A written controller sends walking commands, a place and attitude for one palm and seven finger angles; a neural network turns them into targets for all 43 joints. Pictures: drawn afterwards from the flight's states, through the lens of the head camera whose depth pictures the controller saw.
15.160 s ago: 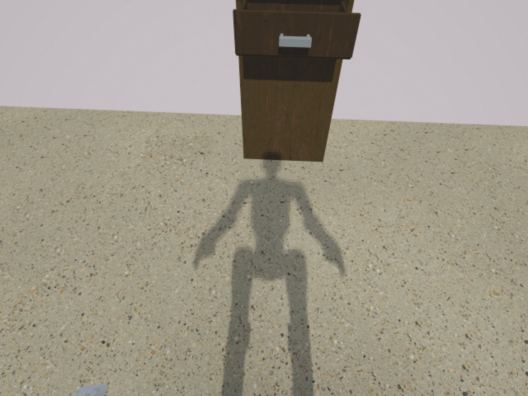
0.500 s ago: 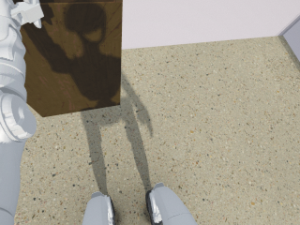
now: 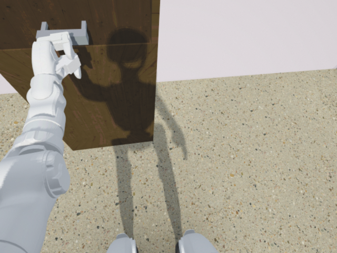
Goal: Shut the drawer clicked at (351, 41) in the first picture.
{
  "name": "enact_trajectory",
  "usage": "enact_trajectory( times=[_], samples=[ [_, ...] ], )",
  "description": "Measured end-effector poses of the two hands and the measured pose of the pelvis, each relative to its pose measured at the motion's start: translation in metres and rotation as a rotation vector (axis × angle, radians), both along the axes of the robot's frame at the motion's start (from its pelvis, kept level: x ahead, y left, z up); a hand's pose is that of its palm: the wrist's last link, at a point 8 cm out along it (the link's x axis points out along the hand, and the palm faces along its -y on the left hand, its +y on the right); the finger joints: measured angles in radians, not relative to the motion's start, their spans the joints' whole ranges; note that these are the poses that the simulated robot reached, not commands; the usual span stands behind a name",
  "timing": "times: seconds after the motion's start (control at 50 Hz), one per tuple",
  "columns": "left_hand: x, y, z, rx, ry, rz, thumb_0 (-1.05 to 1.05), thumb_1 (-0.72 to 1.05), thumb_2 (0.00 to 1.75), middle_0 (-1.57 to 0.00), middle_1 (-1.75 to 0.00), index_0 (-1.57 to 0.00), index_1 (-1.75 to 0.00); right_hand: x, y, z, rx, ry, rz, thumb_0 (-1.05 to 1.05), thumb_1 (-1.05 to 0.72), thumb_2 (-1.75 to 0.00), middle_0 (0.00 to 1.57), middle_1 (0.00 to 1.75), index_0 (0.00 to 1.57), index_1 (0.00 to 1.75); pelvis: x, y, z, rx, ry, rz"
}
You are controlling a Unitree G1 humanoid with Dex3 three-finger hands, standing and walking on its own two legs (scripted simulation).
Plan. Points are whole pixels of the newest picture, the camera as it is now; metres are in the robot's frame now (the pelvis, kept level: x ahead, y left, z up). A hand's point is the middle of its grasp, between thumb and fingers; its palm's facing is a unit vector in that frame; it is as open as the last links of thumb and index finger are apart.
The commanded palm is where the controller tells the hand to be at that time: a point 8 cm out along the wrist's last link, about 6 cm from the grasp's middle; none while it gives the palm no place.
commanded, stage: draw the hand back to the body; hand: left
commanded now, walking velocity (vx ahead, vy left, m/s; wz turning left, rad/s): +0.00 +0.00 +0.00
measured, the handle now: (64, 31) +0.63 +0.19 +0.09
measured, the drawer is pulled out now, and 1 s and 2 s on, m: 0.00 0.00 0.00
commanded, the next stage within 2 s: step back with the hand held close in 1.34 s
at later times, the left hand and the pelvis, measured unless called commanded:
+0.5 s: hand (38, 112) +0.37 +0.19 +0.15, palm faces +0.08 -1.00 -0.05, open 3.3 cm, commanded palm +0.33 +0.23 +0.16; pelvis +0.01 -0.01 +0.03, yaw +2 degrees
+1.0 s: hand out of the picture +0.22 +0.22 +0.20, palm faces +0.35 -0.88 -0.33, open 3.3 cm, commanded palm +0.17 +0.26 +0.21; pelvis +0.00 -0.01 +0.06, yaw +1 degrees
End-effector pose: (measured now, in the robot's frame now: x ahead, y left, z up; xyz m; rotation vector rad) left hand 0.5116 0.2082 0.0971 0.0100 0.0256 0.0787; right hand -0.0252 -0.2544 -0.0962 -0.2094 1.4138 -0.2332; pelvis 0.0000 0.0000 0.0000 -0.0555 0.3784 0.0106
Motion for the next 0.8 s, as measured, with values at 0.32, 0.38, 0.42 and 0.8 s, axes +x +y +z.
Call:
enact_trajectory(
  times=[0.32, 0.38, 0.42, 0.8],
  samples=[
    [-0.102, 0.027, 0.03, 0.015, -0.052, 0.015, 0.02, 0.9, 0.9, -1.4, -1.6, -1.4, -1.6, 0.111, -0.007, 0.017, 0.05, -0.309, 0.056, 0.01, -0.91, -0.9, 0.2, 0.29, 0.2, 0.3, 0.023, -0.01, 0.027, 0.026, -0.156, -0.001],
    [-0.125, 0.028, 0.04, 0.021, -0.074, 0.002, 0.02, 0.9, 0.9, -1.4, -1.6, -1.4, -1.6, 0.137, -0.006, 0.023, 0.051, -0.395, 0.091, 0.01, -0.91, -0.9, 0.2, 0.29, 0.2, 0.3, 0.02, -0.011, 0.03, 0.03, -0.192, 0.01],
    [-0.139, 0.028, 0.045, 0.018, -0.077, -0.008, 0.02, 0.9, 0.9, -1.4, -1.6, -1.4, -1.6, 0.153, -0.005, 0.028, 0.052, -0.451, 0.115, 0.01, -0.91, -0.9, 0.2, 0.29, 0.2, 0.3, 0.018, -0.011, 0.031, 0.033, -0.215, 0.016],
    [-0.27, 0.044, 0.092, 0.278, -0.086, 0.222, 0.02, 0.9, 0.9, -1.4, -1.6, -1.4, -1.6, 0.212, 0.024, 0.075, 0.068, -0.688, 0.235, 0.01, -0.9, -0.9, 0.2, 0.29, 0.2, 0.3, 0.0, -0.016, 0.056, 0.057, -0.415, 0.01]
  ],
)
